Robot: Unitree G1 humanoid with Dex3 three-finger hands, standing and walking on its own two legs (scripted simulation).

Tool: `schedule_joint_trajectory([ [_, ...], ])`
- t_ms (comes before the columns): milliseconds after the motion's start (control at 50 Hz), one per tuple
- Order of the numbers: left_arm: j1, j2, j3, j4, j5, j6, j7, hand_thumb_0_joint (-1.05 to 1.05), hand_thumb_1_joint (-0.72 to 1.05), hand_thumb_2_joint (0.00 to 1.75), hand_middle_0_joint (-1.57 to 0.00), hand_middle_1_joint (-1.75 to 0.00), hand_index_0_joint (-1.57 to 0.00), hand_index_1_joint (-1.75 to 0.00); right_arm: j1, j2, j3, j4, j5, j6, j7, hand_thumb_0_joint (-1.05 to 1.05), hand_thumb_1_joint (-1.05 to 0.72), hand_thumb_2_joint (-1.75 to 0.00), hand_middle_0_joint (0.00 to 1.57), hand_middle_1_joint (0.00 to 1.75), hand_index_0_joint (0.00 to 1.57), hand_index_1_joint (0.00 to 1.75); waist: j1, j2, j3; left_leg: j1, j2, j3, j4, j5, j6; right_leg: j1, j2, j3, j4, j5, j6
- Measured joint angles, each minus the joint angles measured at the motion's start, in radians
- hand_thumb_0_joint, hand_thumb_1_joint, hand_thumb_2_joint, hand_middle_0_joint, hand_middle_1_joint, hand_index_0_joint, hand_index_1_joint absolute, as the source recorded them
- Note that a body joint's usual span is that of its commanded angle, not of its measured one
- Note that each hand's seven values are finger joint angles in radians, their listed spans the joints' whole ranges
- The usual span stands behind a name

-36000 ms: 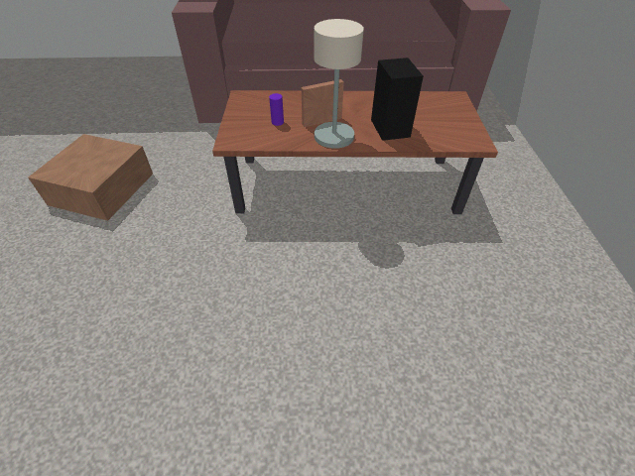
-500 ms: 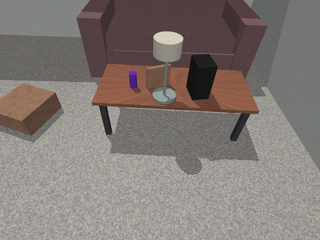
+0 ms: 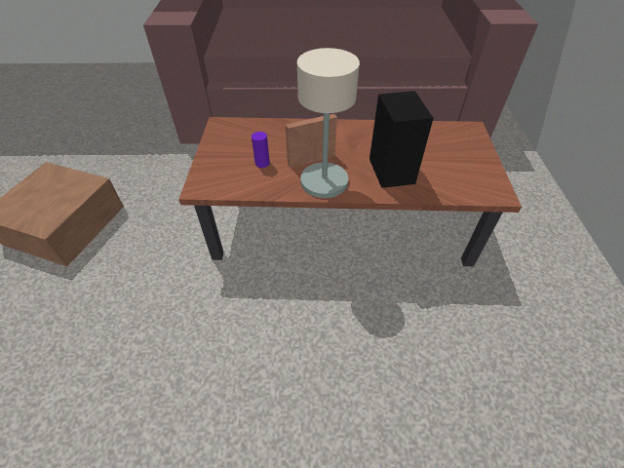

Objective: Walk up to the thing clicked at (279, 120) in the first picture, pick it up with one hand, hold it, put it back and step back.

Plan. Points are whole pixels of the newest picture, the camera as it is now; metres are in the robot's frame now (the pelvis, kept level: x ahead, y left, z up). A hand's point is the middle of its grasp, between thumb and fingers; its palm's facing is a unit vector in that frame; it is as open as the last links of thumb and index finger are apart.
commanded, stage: step back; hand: left
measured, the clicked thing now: (260, 150) +1.16 +0.20 -0.34
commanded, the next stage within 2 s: stand in 0.16 s
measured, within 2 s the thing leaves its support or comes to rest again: neither
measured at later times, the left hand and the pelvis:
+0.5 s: hand out of the picture +0.13 +0.23 -0.13, palm faces -0.06 -0.94 -0.34, open 7.4 cm; pelvis +0.02 -0.01 +0.02, yaw -1 degrees
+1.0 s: hand out of the picture +0.05 +0.24 -0.14, palm faces -0.05 -0.94 -0.34, open 7.4 cm; pelvis -0.02 -0.02 +0.02, yaw -1 degrees
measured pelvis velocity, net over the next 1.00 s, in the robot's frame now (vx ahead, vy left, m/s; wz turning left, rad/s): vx -0.02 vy -0.02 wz -0.01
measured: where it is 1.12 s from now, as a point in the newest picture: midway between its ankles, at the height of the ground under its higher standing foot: outside the picture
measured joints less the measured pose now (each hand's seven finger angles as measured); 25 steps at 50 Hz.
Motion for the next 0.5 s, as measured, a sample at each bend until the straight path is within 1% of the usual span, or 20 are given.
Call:
schedule_joint_trajectory([
  [40,-0.012,-0.001,-0.004,-0.004,0.002,0.007,0.001,0.0,0.9,0.89,-0.2,-0.3,-0.21,-0.3,-0.007,-0.007,-0.006,0.005,-0.002,-0.008,0.002,0.01,-0.9,-0.9,0.21,0.3,0.21,0.3,-0.005,0.0,0.006,0.009,-0.003,0.01,-0.044,0.073,0.001,-0.001,-0.012,-0.002,0.025,-0.021,0.01],
  [60,-0.018,0.0,-0.005,-0.004,0.0,0.012,0.004,0.0,0.9,0.89,-0.2,-0.3,-0.21,-0.3,-0.012,-0.004,-0.008,0.01,-0.003,-0.012,0.002,0.01,-0.9,-0.9,0.21,0.3,0.21,0.3,-0.001,-0.012,0.01,0.02,-0.013,0.021,-0.052,0.073,0.002,-0.005,-0.022,0.009,0.043,-0.027,0.013],
  [100,-0.028,-0.001,-0.005,-0.003,-0.005,0.023,0.008,0.0,0.9,0.89,-0.2,-0.3,-0.21,-0.3,-0.013,0.001,-0.008,0.014,0.001,-0.021,0.003,0.01,-0.9,-0.9,0.21,0.3,0.21,0.3,0.003,-0.018,0.009,0.035,-0.015,0.032,-0.066,0.062,0.007,-0.03,-0.024,0.017,0.093,-0.004,0.004],
  [120,-0.034,0.0,-0.006,-0.001,-0.006,0.027,0.009,0.0,0.9,0.89,-0.2,-0.3,-0.21,-0.3,-0.011,0.002,-0.007,0.015,0.002,-0.024,0.004,0.01,-0.9,-0.9,0.21,0.3,0.21,0.3,0.002,-0.014,0.009,0.039,-0.008,0.031,-0.068,0.056,0.008,-0.037,-0.017,0.012,0.106,-0.026,-0.002],
  [160,-0.045,0.003,-0.008,-0.002,-0.006,0.03,0.009,0.0,0.9,0.89,-0.2,-0.3,-0.21,-0.3,-0.01,0.009,-0.004,0.022,0.001,-0.022,0.003,0.0,-0.9,-0.9,0.21,0.3,0.21,0.3,0.004,-0.012,0.01,0.052,0.005,0.031,-0.077,0.053,0.005,-0.036,-0.006,0.002,0.073,-0.058,-0.017],
  [180,-0.051,0.008,-0.008,-0.002,-0.011,0.026,0.008,0.0,0.9,0.89,-0.2,-0.3,-0.21,-0.3,-0.013,0.012,0.0,0.025,0.002,-0.018,0.001,0.0,-0.9,-0.9,0.21,0.3,0.21,0.3,0.005,-0.018,0.014,0.058,0.006,0.034,-0.081,0.052,0.002,-0.03,-0.008,0.004,0.033,-0.028,-0.019],
  [200,-0.056,0.012,-0.008,0.0,-0.015,0.022,0.006,0.0,0.9,0.89,-0.2,-0.3,-0.21,-0.3,-0.017,0.015,0.005,0.028,0.006,-0.015,0.0,0.0,-0.9,-0.9,0.21,0.3,0.21,0.3,0.004,-0.027,0.02,0.064,0.002,0.038,-0.083,0.05,-0.002,-0.02,-0.014,0.01,-0.01,0.059,-0.015],
  [220,-0.063,0.009,-0.009,0.007,-0.016,0.019,0.006,0.0,0.9,0.89,-0.2,-0.3,-0.2,-0.3,-0.024,0.014,0.007,0.033,0.011,-0.011,-0.001,0.0,-0.9,-0.9,0.21,0.3,0.21,0.3,-0.001,-0.023,0.03,0.071,0.006,0.035,-0.083,0.049,-0.008,-0.008,-0.011,0.008,-0.022,0.07,-0.003],
  [260,-0.067,-0.004,-0.018,0.018,-0.013,0.016,0.005,0.0,0.9,0.89,-0.2,-0.3,-0.2,-0.3,-0.032,0.011,0.009,0.041,0.022,-0.004,-0.005,0.0,-0.9,-0.9,0.21,0.3,0.21,0.3,-0.012,-0.009,0.032,0.085,0.013,0.027,-0.103,0.056,-0.014,0.011,-0.004,-0.001,-0.047,0.059,0.008],
  [300,-0.068,-0.012,-0.028,0.031,-0.014,0.02,0.001,0.0,0.9,0.89,-0.2,-0.3,-0.2,-0.3,-0.037,0.011,0.014,0.049,0.028,0.0,-0.007,0.01,-0.9,-0.9,0.21,0.3,0.21,0.3,-0.015,-0.012,0.024,0.107,0.005,0.032,-0.152,0.079,-0.015,0.019,-0.011,0.004,-0.066,0.059,0.011],
  [380,-0.085,-0.031,-0.042,0.054,-0.016,0.03,0.003,0.0,0.9,0.89,-0.2,-0.3,-0.21,-0.3,-0.054,0.005,0.021,0.075,0.027,-0.001,-0.005,0.01,-0.9,-0.9,0.21,0.3,0.21,0.3,-0.019,-0.004,0.02,0.14,0.004,0.027,-0.216,0.115,-0.018,0.051,-0.01,-0.002,-0.122,0.086,0.01],
  [500,-0.097,-0.037,-0.047,0.079,-0.016,0.028,0.004,0.0,0.9,0.89,-0.2,-0.3,-0.21,-0.3,-0.076,0.008,0.03,0.093,0.027,0.003,0.0,0.01,-0.9,-0.9,0.21,0.3,0.21,0.3,-0.018,-0.007,0.013,0.175,0.008,0.023,-0.292,0.165,-0.026,0.084,-0.004,-0.008,-0.19,0.13,0.004],
])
